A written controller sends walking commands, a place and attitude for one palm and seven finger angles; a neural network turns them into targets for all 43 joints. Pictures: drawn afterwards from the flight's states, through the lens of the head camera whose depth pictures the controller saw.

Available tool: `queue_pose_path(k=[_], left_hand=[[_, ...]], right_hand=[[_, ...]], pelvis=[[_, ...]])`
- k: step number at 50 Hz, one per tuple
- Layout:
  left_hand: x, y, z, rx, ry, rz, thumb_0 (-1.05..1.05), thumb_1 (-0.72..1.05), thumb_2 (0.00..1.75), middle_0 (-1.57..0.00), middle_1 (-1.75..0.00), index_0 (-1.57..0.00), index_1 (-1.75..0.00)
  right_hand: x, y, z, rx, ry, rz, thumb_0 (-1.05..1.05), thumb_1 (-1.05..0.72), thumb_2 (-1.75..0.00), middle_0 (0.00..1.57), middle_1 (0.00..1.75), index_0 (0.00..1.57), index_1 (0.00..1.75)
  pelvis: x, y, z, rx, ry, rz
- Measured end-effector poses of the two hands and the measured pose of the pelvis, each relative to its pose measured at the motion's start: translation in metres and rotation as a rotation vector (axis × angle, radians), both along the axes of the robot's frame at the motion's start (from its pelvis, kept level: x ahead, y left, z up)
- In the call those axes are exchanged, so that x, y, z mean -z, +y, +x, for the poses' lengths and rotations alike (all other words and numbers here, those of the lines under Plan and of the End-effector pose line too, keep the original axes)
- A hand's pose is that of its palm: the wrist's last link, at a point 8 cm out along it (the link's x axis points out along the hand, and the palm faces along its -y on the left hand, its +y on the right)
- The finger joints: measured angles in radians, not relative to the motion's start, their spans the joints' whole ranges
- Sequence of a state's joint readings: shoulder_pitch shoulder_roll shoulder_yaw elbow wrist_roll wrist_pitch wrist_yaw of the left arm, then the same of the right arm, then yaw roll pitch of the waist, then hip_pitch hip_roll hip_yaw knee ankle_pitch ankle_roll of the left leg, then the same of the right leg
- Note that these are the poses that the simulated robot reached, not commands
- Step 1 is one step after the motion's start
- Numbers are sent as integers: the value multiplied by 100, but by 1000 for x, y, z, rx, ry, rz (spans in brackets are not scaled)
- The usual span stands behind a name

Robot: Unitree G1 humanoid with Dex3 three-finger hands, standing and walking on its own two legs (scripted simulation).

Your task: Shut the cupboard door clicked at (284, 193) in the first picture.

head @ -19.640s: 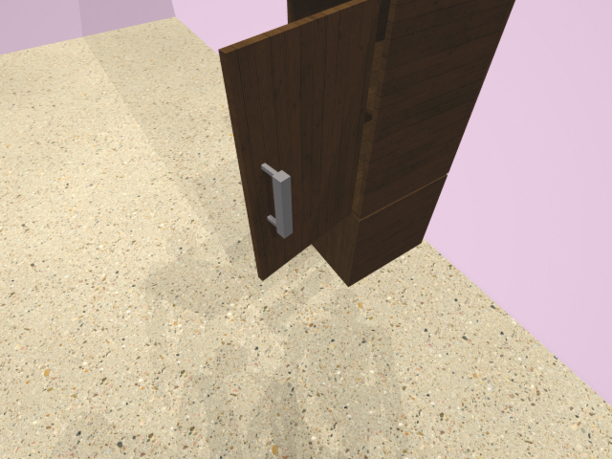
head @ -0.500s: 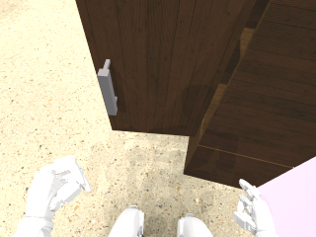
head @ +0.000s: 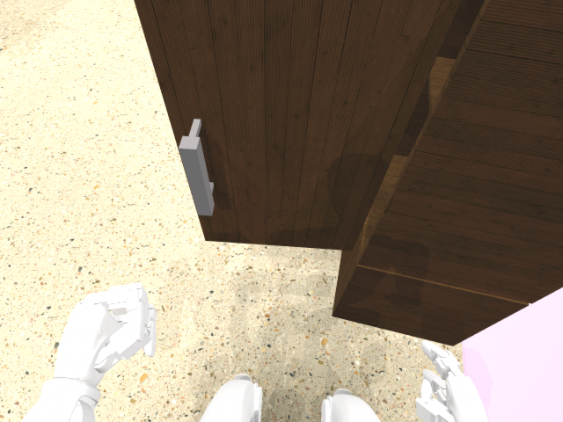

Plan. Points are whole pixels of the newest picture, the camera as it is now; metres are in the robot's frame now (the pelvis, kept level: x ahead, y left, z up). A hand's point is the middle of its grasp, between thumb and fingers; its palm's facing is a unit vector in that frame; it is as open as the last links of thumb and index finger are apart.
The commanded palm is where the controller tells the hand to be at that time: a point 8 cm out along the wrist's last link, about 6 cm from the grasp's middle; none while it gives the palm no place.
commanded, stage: raise the hand and make a fist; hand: left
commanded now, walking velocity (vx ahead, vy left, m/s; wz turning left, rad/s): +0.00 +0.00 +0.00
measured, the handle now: (201, 170) +0.48 +0.17 +0.04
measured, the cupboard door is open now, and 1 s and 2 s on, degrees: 100 100 100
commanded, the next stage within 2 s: bring the fist close to the handle in 0.22 s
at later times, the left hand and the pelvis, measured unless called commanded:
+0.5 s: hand (165, 320) +0.24 +0.16 +0.05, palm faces +0.01 -1.00 -0.04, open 3.1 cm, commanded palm +0.23 +0.21 +0.05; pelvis -0.01 -0.02 -0.01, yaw +1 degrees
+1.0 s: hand (209, 262) +0.32 +0.13 +0.04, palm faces -0.06 -1.00 -0.02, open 3.1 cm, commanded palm +0.31 +0.19 +0.05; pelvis +0.00 -0.02 +0.00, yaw +0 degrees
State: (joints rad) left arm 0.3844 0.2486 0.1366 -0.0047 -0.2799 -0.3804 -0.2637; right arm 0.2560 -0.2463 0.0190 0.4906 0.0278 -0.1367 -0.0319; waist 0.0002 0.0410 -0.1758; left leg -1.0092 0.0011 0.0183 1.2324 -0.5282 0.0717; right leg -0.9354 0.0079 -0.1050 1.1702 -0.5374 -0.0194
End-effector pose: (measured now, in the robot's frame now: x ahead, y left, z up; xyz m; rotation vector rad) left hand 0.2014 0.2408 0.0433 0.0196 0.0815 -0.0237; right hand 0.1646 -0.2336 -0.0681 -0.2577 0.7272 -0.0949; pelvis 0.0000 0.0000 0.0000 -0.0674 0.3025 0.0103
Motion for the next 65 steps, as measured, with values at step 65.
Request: queue_pose_path(k=[65], left_hand=[[-8,-69,155,17,-84,15,1,90,90,-130,-150,-130,-150]], right_hand=[[28,-36,-41,87,211,33,1,-90,-90,21,30,20,30]], pelvis=[[-4,-23,1,21,26,46]])
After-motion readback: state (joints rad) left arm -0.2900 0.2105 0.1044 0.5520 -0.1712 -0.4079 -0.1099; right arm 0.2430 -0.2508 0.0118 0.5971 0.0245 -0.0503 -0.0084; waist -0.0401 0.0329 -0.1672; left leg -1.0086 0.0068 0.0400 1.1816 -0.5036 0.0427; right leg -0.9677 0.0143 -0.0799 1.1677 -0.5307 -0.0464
